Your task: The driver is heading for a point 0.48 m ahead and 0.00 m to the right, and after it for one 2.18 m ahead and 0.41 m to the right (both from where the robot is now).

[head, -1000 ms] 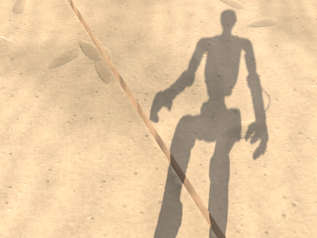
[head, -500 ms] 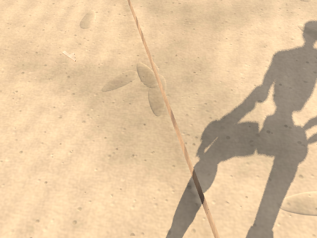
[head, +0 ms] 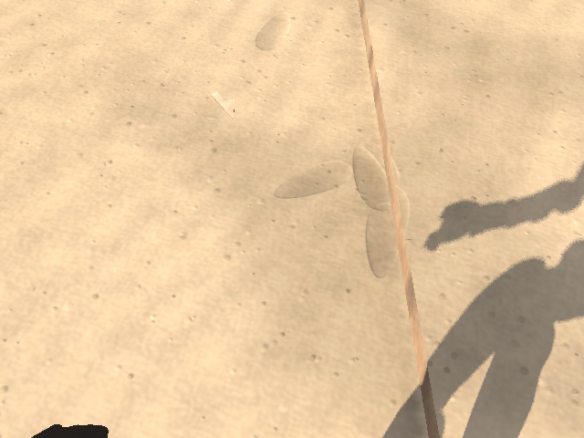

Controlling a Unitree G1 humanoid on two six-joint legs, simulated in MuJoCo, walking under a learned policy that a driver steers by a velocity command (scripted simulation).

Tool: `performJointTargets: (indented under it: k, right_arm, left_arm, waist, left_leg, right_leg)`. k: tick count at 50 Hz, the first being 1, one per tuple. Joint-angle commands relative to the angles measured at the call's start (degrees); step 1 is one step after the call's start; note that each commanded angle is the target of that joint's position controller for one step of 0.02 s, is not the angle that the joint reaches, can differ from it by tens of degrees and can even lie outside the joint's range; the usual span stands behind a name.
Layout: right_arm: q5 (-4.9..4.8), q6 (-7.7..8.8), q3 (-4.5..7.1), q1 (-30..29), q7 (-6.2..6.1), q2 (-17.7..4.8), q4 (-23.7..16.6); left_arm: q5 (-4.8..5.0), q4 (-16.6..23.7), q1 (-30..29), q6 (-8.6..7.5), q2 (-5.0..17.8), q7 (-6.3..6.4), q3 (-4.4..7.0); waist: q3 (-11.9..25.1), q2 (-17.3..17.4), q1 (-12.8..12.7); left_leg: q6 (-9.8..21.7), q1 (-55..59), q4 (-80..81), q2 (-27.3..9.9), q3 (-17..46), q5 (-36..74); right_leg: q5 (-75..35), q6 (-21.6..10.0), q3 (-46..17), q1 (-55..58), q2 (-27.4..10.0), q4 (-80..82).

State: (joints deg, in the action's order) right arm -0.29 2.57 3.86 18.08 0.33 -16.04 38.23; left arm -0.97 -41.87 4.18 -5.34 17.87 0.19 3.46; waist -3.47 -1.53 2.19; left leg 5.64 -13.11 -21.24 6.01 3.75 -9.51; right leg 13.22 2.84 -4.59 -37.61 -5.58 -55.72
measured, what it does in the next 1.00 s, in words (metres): walks ahead: right foot, then left foot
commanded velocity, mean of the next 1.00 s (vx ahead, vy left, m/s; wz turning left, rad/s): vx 0.08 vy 0.00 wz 0.25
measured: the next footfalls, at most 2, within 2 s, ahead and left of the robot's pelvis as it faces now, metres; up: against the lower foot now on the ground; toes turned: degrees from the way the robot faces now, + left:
right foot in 0.20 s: +0.29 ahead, -0.12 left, +0.00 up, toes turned +12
left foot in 0.56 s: +0.17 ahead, +0.11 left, +0.00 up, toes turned +11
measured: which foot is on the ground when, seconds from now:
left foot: down 0.00-0.22, up 0.24-0.54, down 0.56-1.00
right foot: up 0.00-0.18, down 0.20-1.00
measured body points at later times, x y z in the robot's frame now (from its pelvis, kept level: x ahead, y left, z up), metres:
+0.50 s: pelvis +0.15 -0.04 -0.01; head +0.19 -0.03 +0.44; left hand +0.22 +0.25 -0.12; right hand +0.36 -0.27 -0.11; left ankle +0.12 +0.11 -0.72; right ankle +0.25 -0.13 -0.75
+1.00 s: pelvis +0.19 +0.01 -0.01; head +0.19 +0.01 +0.44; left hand +0.22 +0.28 -0.14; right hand +0.37 -0.20 -0.12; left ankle +0.13 +0.10 -0.75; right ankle +0.25 -0.13 -0.75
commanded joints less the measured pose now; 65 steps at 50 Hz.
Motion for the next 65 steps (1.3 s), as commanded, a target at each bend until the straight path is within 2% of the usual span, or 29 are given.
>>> performJointTargets:
  k: [1,5,9,10,11,12,13,14,15,17,20,24,27,28,29,30,31,35,41,48,50,53,56,58,60,61,62,63,65]
  right_arm:
    - [-0.58,-0.18,3.19,-2.4,-1.54,-10.5,-4.0]
    - [-0.87,-1.72,3.40,-0.3,-2.03,-10.4,-2.9]
    - [-1.02,-2.19,3.10,-3.8,-2.45,-8.5,-4.2]
    - [-0.67,-2.00,2.46,-4.2,-2.36,-6.3,-5.3]
    - [0.73,-1.86,1.30,-0.2,-2.33,-2.8,-6.0]
    - [-0.32,-1.95,1.22,9.7,-2.03,-4.3,-5.6]
    - [-0.65,-2.59,2.43,10.4,-1.96,-9.8,-3.3]
    - [-0.77,-3.67,3.07,3.9,-2.18,-11.7,-3.7]
    - [-0.64,-4.80,3.04,1.0,-2.58,-11.0,-4.0]
    - [-0.38,-5.89,2.35,-1.0,-2.69,-8.2,-4.9]
    - [0.15,-5.20,0.84,-0.4,-2.48,-4.0,-4.6]
    - [0.19,-4.63,0.57,-2.3,-1.98,-4.5,-4.3]
    - [0.82,-4.63,0.65,-1.2,-1.30,-4.2,-3.3]
    - [1.67,-4.59,0.71,-2.1,-1.36,-5.6,-4.3]
    - [2.18,-4.72,1.53,-4.3,-1.66,-10.1,-5.3]
    - [2.38,-4.27,0.69,-6.0,-1.19,-6.6,-4.6]
    - [2.60,-3.55,-0.14,-7.8,-0.81,-3.7,-5.1]
    - [2.07,-1.89,-0.27,-5.6,-0.97,-4.0,-3.9]
    - [1.49,-1.88,-0.27,-3.7,-1.43,-3.3,-3.6]
    - [1.20,-1.98,-0.05,-3.0,-1.23,-2.5,-2.6]
    - [0.88,-2.34,0.38,-1.2,-1.29,-3.2,-1.4]
    - [-0.05,-2.22,1.64,1.7,-1.52,-7.1,-0.9]
    - [-0.56,-0.18,1.86,2.8,-1.86,-7.4,0.6]
    - [-1.13,0.07,1.93,-0.4,-1.62,-7.3,0.3]
    - [-0.54,-0.16,1.66,-4.7,-1.62,-6.2,-0.8]
    - [0.28,0.18,0.82,-6.4,-2.04,-3.2,-2.6]
    - [0.49,0.87,0.86,-4.7,-2.78,-2.9,-3.6]
    - [-0.31,1.45,1.33,-2.1,-2.83,-4.6,-2.5]
    - [-0.21,1.70,1.58,-2.6,-2.52,-5.1,-1.3]
  left_arm:
    - [-0.10,2.5,0.1,0.28,2.2,0.09,0.30]
    - [0.74,4.0,-4.5,0.43,3.3,-0.79,0.59]
    - [0.18,3.4,0.0,-0.55,6.3,-0.87,2.17]
    - [-0.68,3.3,2.9,-0.98,7.9,-0.51,2.58]
    - [-1.71,3.6,6.2,-0.73,10.6,0.02,2.91]
    - [-1.69,1.8,8.8,0.38,10.8,-0.12,3.10]
    - [0.01,3.5,5.9,0.98,7.4,-0.24,2.41]
    - [0.29,4.5,3.9,1.73,4.4,-0.06,1.43]
    - [0.04,4.6,2.0,2.51,3.1,-0.02,0.67]
    - [-0.10,4.0,-0.4,3.53,3.9,0.26,0.53]
    - [-0.25,2.8,-0.5,3.79,4.2,0.44,0.76]
    - [0.67,1.5,1.1,4.37,5.7,0.37,1.12]
    - [1.37,0.5,1.8,4.82,4.0,0.08,0.23]
    - [0.98,-0.3,3.6,4.52,2.5,-0.22,-0.37]
    - [-0.16,0.0,5.9,4.02,1.0,-0.62,-0.74]
    - [-0.40,-0.2,4.6,3.80,0.2,-0.53,-0.92]
    - [-0.60,-0.5,2.8,3.85,1.4,-0.43,-0.67]
    - [-0.09,-2.7,4.1,3.97,2.5,-0.13,-0.31]
    - [0.34,-5.7,4.6,3.68,1.8,-0.06,-0.42]
    - [0.74,-8.9,4.6,4.17,2.2,0.54,-0.34]
    - [0.86,-10.2,5.3,4.50,1.7,0.64,-0.44]
    - [1.87,-8.3,0.3,3.38,2.0,0.31,-0.23]
    - [3.09,-6.8,-1.5,0.69,2.3,-0.97,-0.13]
    - [3.44,-8.7,2.7,-0.47,2.0,-2.06,-0.05]
    - [2.15,-13.9,13.3,-0.17,3.8,-2.33,1.13]
    - [1.80,-14.4,17.6,0.09,8.7,-2.02,2.42]
    - [1.20,-14.4,20.8,0.26,13.1,-2.28,3.19]
    - [1.28,-13.2,17.4,0.01,9.5,-2.08,1.88]
    - [1.75,-11.1,12.2,0.16,7.0,-1.54,1.35]
  waist:
    - [6.1,5.3,-2.0]
    - [7.8,7.9,0.2]
    - [8.3,9.8,-3.2]
    - [11.9,7.3,-4.2]
    - [17.8,-3.6,-3.1]
    - [24.2,-17.4,0.5]
    - [22.2,-9.5,-0.3]
    - [16.7,-5.5,-2.1]
    - [13.4,-2.8,-2.1]
    - [7.9,-4.2,-0.9]
    - [8.9,-6.8,-0.9]
    - [11.2,-7.9,-2.5]
    - [9.1,-6.2,-0.8]
    - [8.7,-3.4,-1.2]
    - [7.5,6.3,-4.7]
    - [6.9,11.6,-4.9]
    - [4.3,10.0,-4.2]
    - [1.4,7.4,-3.8]
    - [3.3,3.1,-3.1]
    - [4.9,1.9,-3.1]
    - [5.2,3.9,-2.8]
    - [-2.6,10.6,-0.1]
    - [-6.0,12.3,-0.3]
    - [-3.3,9.5,-3.2]
    - [2.0,7.0,-7.9]
    - [3.9,-3.7,-8.6]
    - [6.1,-16.8,-8.9]
    - [5.1,-11.1,-6.5]
    - [4.2,-3.8,-4.4]
  left_leg:
    - [6.9,-2.3,2.3,-9.7,5.9,33.7]
    - [4.2,0.2,-1.1,-10.5,11.1,23.3]
    - [2.0,4.9,-10.9,-10.1,18.1,17.5]
    - [-0.2,2.3,-18.3,-6.7,16.3,12.6]
    - [-3.6,-7.3,-33.1,-0.8,9.9,-12.9]
    - [-6.4,-18.5,-46.9,2.6,7.5,-34.5]
    - [-8.3,-20.8,-53.2,-1.4,9.2,-30.1]
    - [-9.5,-22.5,-55.7,-2.8,7.0,-25.8]
    - [-9.9,-22.1,-54.5,-3.9,5.8,-23.1]
    - [-10.0,-17.1,-47.9,-5.3,3.8,-19.4]
    - [-9.9,-10.3,-34.1,-6.0,0.0,-18.4]
    - [-8.7,-3.9,-20.1,-6.7,-1.7,-11.7]
    - [-5.7,5.2,-5.2,-5.7,-3.2,-2.4]
    - [-3.7,8.1,-2.7,-9.5,1.5,0.6]
    - [-0.4,5.6,-1.6,-16.0,9.2,0.3]
    - [1.3,-4.4,1.6,-16.4,10.0,-11.3]
    - [-0.2,-7.5,2.8,-13.9,8.4,-17.7]
    - [-3.8,-7.0,0.5,-10.8,5.2,-12.3]
    - [-3.2,-2.6,-2.6,-9.8,3.7,-1.7]
    - [-3.1,-0.3,-3.8,-8.9,2.4,6.2]
    - [-1.8,-0.1,-1.6,-8.7,3.1,-6.4]
    - [5.0,0.7,7.8,-17.2,17.1,-31.3]
    - [8.1,5.4,9.1,-22.9,23.1,-22.9]
    - [5.7,4.2,6.6,-20.3,16.7,-14.2]
    - [1.0,-4.6,-2.2,-13.6,6.5,-2.7]
    - [-4.1,-9.6,-18.7,-6.0,-3.0,1.0]
    - [-8.0,-20.5,-35.3,-0.5,-3.2,-20.1]
    - [-8.1,-24.7,-44.2,-3.1,0.9,-26.2]
    - [-7.6,-26.5,-46.5,-6.8,0.1,-19.7]
  right_leg:
    - [-10.4,1.6,3.1,7.4,4.2,12.0]
    - [-15.9,0.9,1.9,11.3,7.4,22.5]
    - [-14.8,-2.2,0.3,16.1,6.7,31.4]
    - [-26.0,-4.6,-2.4,25.0,1.8,32.6]
    - [-50.8,-9.9,-12.7,39.3,-10.4,28.8]
    - [-49.1,-21.3,-32.0,48.9,-22.2,30.4]
    - [-34.5,-21.2,-32.5,44.6,-20.1,32.4]
    - [-25.6,-18.5,-23.8,40.1,-15.8,32.8]
    - [-18.6,-16.7,-19.0,34.3,-12.5,34.4]
    - [-11.7,-15.2,-12.4,23.8,-8.1,38.1]
    - [-16.1,-15.5,-6.4,22.3,-5.6,38.8]
    - [-13.3,-16.3,-6.7,24.7,-7.2,37.9]
    - [-0.7,-11.9,-5.1,19.2,-4.8,36.4]
    - [4.4,-7.9,-3.8,16.2,-3.2,34.8]
    - [8.5,-3.9,2.2,14.5,2.3,30.0]
    - [4.7,-1.7,4.8,22.3,4.0,29.1]
    - [0.6,-1.0,4.2,24.8,4.0,28.7]
    - [-3.1,-2.1,3.1,25.0,2.7,29.7]
    - [-7.1,-1.8,3.1,25.5,2.4,29.5]
    - [-11.4,-1.9,2.8,27.5,1.9,28.4]
    - [-0.6,-2.0,5.7,26.4,4.3,25.9]
    - [11.3,-3.5,8.4,11.6,6.8,16.2]
    - [14.7,-7.5,3.8,3.5,2.5,12.6]
    - [9.1,-8.8,5.5,12.5,3.1,22.2]
    - [-3.4,-7.7,6.8,32.9,6.1,26.7]
    - [-4.4,-11.3,-7.9,37.3,-2.7,33.4]
    - [-14.7,-19.9,-28.6,44.9,-13.1,40.3]
    - [-21.8,-22.0,-29.9,44.8,-15.3,40.0]
    - [-31.8,-19.3,-18.7,42.7,-11.4,37.1]
Keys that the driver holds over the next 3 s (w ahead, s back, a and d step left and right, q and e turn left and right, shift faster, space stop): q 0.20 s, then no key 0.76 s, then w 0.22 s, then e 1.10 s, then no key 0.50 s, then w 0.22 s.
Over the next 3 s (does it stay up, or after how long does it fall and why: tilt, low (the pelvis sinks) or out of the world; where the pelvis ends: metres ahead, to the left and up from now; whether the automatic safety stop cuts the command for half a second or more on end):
stays up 0.44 -0.01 -0.01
